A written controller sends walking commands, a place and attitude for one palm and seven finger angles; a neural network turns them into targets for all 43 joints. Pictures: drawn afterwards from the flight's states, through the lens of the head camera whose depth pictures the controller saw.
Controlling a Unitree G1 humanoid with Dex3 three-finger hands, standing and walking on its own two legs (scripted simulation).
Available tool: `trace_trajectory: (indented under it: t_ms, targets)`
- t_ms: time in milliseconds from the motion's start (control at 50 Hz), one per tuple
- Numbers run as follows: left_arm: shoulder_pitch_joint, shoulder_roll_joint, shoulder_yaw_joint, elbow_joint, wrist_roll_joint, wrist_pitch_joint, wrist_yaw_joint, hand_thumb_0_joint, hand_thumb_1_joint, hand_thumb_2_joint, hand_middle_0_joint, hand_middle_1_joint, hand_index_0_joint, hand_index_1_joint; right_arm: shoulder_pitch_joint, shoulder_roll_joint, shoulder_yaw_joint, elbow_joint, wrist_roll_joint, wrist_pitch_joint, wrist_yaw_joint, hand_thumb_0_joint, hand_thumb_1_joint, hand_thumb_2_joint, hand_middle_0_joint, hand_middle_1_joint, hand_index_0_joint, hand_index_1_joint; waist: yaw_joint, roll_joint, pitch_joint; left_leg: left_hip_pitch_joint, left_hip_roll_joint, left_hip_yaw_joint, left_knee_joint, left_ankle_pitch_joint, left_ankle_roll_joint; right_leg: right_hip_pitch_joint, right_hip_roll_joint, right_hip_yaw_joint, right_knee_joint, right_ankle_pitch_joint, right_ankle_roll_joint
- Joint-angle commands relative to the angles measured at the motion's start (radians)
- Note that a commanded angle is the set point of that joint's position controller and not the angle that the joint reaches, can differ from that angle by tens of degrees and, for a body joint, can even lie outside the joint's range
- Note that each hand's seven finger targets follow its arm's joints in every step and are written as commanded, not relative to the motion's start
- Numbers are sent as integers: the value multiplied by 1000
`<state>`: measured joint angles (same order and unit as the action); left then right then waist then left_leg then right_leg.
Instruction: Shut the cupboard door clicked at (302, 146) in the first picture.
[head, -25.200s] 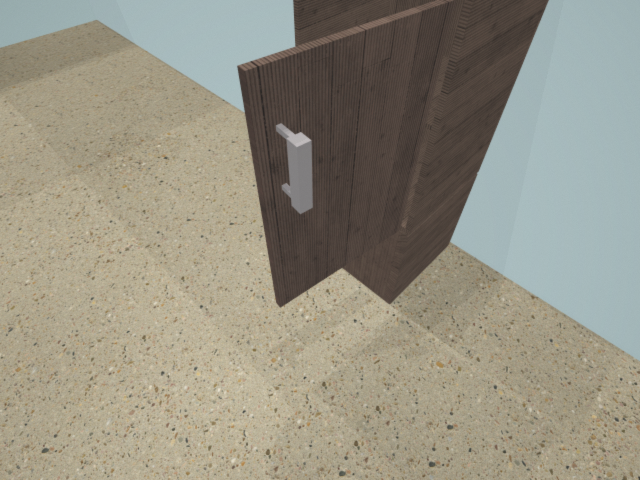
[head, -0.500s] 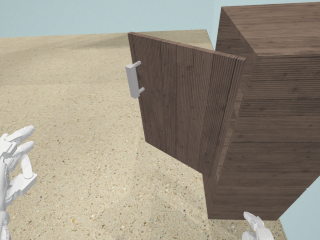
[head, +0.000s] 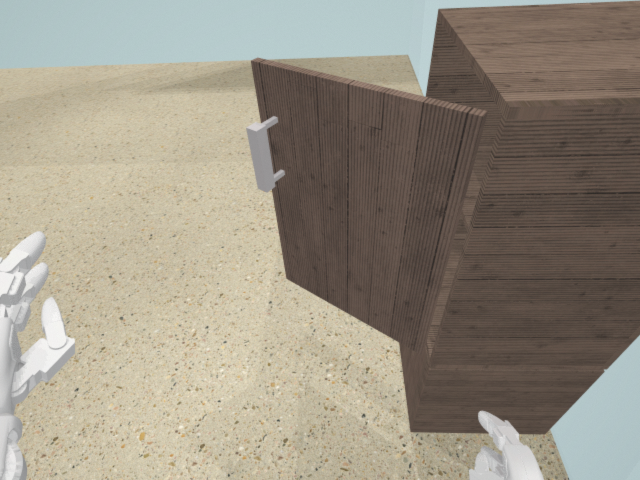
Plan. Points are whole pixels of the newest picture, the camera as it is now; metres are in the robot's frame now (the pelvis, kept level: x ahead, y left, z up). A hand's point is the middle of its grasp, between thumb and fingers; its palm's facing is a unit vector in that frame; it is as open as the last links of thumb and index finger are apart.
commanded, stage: step back with the hand held close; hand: left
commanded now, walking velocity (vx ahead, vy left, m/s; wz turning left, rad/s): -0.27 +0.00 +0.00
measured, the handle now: (269, 153) +0.67 +0.18 +0.08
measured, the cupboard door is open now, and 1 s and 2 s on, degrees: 55 55 55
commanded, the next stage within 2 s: stop stepping back and stand still in 1.40 s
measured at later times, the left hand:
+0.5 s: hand (34, 364) +0.17 +0.29 +0.16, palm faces +0.39 -0.78 -0.49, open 7.4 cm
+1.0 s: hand out of the picture +0.11 +0.30 +0.16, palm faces +0.46 -0.74 -0.49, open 7.4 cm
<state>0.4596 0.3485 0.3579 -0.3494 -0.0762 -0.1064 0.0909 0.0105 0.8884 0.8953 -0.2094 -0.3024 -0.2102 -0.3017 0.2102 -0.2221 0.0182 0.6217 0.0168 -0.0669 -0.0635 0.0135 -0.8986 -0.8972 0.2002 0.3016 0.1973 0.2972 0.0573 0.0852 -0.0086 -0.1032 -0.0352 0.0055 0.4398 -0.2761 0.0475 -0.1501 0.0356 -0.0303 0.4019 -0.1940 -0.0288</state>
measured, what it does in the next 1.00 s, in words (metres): lifts its right foot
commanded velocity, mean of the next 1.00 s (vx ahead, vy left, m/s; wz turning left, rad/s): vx -0.31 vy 0.00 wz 0.02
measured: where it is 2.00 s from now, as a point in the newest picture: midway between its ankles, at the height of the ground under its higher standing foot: outside the picture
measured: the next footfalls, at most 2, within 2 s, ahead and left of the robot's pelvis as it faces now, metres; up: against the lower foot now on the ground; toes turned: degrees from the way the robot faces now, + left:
right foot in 1.12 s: -0.17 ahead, -0.11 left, +0.00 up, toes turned -1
left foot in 1.52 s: -0.11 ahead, +0.13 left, +0.00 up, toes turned -3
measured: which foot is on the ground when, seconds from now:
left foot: down 0.00-1.00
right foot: down 0.00-0.92, up 0.94-1.00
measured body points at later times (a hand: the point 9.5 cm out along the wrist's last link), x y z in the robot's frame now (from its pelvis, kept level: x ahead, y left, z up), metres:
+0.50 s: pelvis -0.04 +0.03 -0.02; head -0.04 +0.04 +0.43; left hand +0.14 +0.33 +0.18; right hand +0.12 -0.22 -0.09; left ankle -0.02 +0.09 -0.74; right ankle +0.02 -0.10 -0.74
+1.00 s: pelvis -0.09 +0.03 -0.03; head -0.08 +0.05 +0.42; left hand +0.08 +0.34 +0.19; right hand +0.06 -0.22 -0.10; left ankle -0.02 +0.09 -0.74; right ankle -0.05 -0.11 -0.73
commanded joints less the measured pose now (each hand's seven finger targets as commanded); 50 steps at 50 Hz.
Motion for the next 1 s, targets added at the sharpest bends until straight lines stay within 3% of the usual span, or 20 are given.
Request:
trace_trajectory:
  t_ms: [0, 60, 80, 160, 220, 340, 440, 480, 500, 580, 620, 680, 740, 780, 820, 860, 900, 920, 940, 980]
  targets:
    - [-42, 195, 134, -158, 8, -118, 27, 0, 900, 900, -200, -300, -200, -300, -112, -121, -58, -163, 0, -18, -2, 0, -900, -900, 200, 300, 200, 300, -47, -117, -51, -129, 65, -64, 32, 67, -2, -44, -190, 226, -135, 27, -36]
    - [-18, 206, 133, -184, 10, -135, 36, 0, 900, 900, -200, -300, -200, -300, -108, -132, -73, -172, 5, 1, 1, 0, -900, -900, 200, 300, 200, 300, -56, -101, -97, -128, 76, -65, 35, 103, -6, -54, -197, 212, -87, 93, -38]
    - [-20, 227, 150, -216, 12, -142, 39, 0, 900, 900, -200, -300, -200, -300, -116, -136, -76, -174, 4, 5, -3, 0, -900, -900, 200, 300, 200, 300, -55, -61, -118, -128, 82, -69, 25, 143, -8, -39, -192, 198, -56, 151, -38]
    - [18, 258, 188, -256, 11, -145, 51, 0, 900, 900, -200, -300, -200, -300, -117, -142, -82, -209, 8, 31, -15, 0, -900, -900, 200, 300, 200, 300, -51, -43, -172, -176, 122, -95, -15, 351, -14, 45, -130, 129, 95, 355, -5]
    - [48, 264, 205, -267, 12, -139, 50, 0, 900, 900, -200, -300, -200, -300, -113, -140, -85, -228, 8, 46, -22, 0, -900, -900, 200, 300, 200, 300, -50, -43, -182, -219, 139, -106, -16, 416, -17, 73, -114, 125, 147, 403, 5]
    - [69, 256, 211, -299, 22, -144, 57, 0, 900, 900, -200, -300, -200, -300, -101, -147, -89, -250, 6, 54, -21, 0, -900, -900, 200, 300, 200, 300, -53, -6, -139, -380, 170, -144, -65, 178, 16, 85, -91, 140, 197, 267, 18]
    - [32, 245, 218, -317, 37, -163, 60, 0, 900, 900, -200, -300, -200, -300, -88, -151, -88, -254, 0, 36, -22, 0, -900, -900, 200, 300, 200, 300, -54, 36, -97, -549, 212, -192, -140, -73, 47, 132, -54, 118, 290, 167, 32]
    - [6, 262, 240, -302, 45, -168, 61, 0, 900, 900, -200, -300, -200, -300, -90, -156, -90, -250, -5, 29, -25, 0, -900, -900, 200, 300, 200, 300, -53, 24, -77, -622, 217, -200, -151, -184, 65, 162, -50, 121, 309, 163, 36]
    - [-10, 231, 212, -302, 47, -171, 58, 0, 900, 900, -200, -300, -200, -300, -80, -152, -86, -251, -2, 27, -23, 0, -900, -900, 200, 300, 200, 300, -61, 7, -58, -647, 216, -209, -152, -226, 66, 157, -51, 124, 322, 154, 34]
    - [-72, 246, 229, -309, 66, -186, 57, 0, 900, 900, -200, -300, -200, -300, -83, -162, -88, -246, -9, 11, -22, 0, -900, -900, 200, 300, 200, 300, -58, 29, -35, -745, 233, -229, -172, -403, 88, 186, -36, 127, 371, 95, 41]
    - [-65, 228, 217, -293, 66, -191, 58, 0, 900, 900, -200, -300, -200, -300, -71, -153, -86, -245, -7, 5, -21, 0, -900, -900, 200, 300, 200, 300, -62, -8, -35, -740, 217, -219, -133, -394, 87, 170, -46, 139, 364, 111, 33]
    - [-86, 241, 227, -315, 70, -199, 58, 0, 900, 900, -200, -300, -200, -300, -62, -155, -91, -238, -7, 1, -14, 0, -900, -900, 200, 300, 200, 300, -64, -72, -52, -715, 156, -181, -36, -429, 76, 113, -94, 235, 286, 40, 6]
    - [-66, 242, 218, -323, 62, -208, 65, 0, 900, 900, -200, -300, -200, -300, -59, -134, -90, -230, -8, 2, 1, 0, -900, -900, 200, 300, 200, 300, -71, -175, -38, -583, 87, -138, 157, -358, 39, -98, -214, 404, 87, -153, -61]
    - [-48, 269, 235, -354, 54, -217, 76, 0, 900, 900, -200, -300, -200, -300, -62, -130, -89, -216, -14, 7, 12, 0, -900, -900, 200, 300, 200, 300, -76, -169, -57, -455, 70, -132, 221, -256, 14, -216, -269, 435, 6, -202, -98]
    - [8, 275, 246, -370, 49, -231, 85, 0, 900, 900, -200, -300, -200, -300, -61, -117, -83, -217, -8, 10, 17, 0, -900, -900, 200, 300, 200, 300, -79, -171, -104, -403, 85, -138, 169, -213, 15, -216, -244, 350, 39, -167, -77]
    - [41, 286, 273, -381, 51, -245, 91, 0, 900, 900, -200, -300, -200, -300, -69, -129, -85, -226, -6, 3, 9, 0, -900, -900, 200, 300, 200, 300, -80, -66, -116, -461, 138, -177, 38, -283, 47, -160, -152, 248, 152, -139, -26]
    - [43, 265, 290, -378, 61, -255, 89, 0, 900, 900, -200, -300, -200, -300, -81, -150, -91, -225, -7, -18, -6, 0, -900, -900, 200, 300, 200, 300, -73, 124, -119, -697, 281, -303, -178, -454, 102, 62, -23, 125, 434, -14, 28]
    - [17, 271, 301, -381, 63, -258, 85, 0, 900, 900, -200, -300, -200, -300, -90, -149, -95, -221, -12, -30, -11, 0, -900, -900, 200, 300, 200, 300, -65, 175, -117, -770, 349, -343, -246, -479, 119, 125, 19, 80, 535, -42, 50]
    - [-1, 278, 307, -368, 63, -255, 81, 0, 900, 900, -200, -300, -200, -300, -82, -145, -101, -210, -17, -40, -14, 0, -900, -900, 200, 300, 200, 300, -64, 143, -106, -774, 374, -350, -252, -444, 130, 121, 29, 84, 590, -97, 54]
    - [-12, 250, 279, -338, 56, -260, 69, 0, 900, 900, -200, -300, -200, -300, -68, -137, -107, -187, -24, -60, -14, 0, -900, -900, 200, 300, 200, 300, -59, 36, -68, -610, 351, -317, -185, -229, 116, 3, 23, 84, 490, -168, 46]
